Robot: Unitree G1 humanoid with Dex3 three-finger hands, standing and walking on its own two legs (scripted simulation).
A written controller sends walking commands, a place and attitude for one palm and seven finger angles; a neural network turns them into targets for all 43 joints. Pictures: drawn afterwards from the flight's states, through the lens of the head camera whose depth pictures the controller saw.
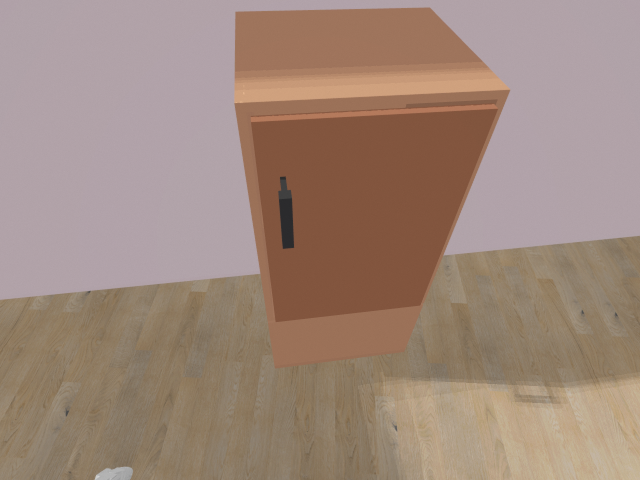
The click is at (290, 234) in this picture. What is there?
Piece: cupboard door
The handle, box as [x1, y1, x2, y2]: [278, 177, 293, 248]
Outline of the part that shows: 280,177 281,190 278,191 281,233 283,248 293,247 291,195 290,190 286,189 285,177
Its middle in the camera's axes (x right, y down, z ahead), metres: -0.06 -0.04 +0.69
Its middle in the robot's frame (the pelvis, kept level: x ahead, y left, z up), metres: +0.55 +0.09 -0.01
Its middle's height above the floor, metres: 0.76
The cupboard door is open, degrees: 0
